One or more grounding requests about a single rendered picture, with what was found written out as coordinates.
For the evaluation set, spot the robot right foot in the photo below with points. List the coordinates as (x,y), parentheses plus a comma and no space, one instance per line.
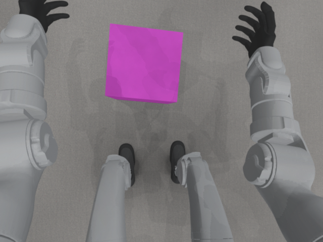
(176,152)

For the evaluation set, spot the robot left hand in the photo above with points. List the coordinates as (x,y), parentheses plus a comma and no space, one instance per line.
(39,10)

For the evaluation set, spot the right robot thigh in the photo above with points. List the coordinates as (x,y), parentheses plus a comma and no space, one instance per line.
(208,219)

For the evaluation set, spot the robot right hand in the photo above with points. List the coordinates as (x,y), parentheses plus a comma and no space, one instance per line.
(264,34)

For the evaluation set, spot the carton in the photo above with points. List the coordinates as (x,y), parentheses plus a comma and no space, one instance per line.
(143,64)

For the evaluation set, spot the left robot forearm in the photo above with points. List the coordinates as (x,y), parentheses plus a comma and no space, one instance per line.
(22,69)

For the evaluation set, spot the right robot forearm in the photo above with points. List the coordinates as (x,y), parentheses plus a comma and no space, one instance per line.
(271,101)

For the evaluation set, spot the robot right upper arm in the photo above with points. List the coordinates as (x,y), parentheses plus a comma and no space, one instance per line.
(283,175)

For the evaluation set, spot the robot left upper arm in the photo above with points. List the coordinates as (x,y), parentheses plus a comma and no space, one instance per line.
(27,147)

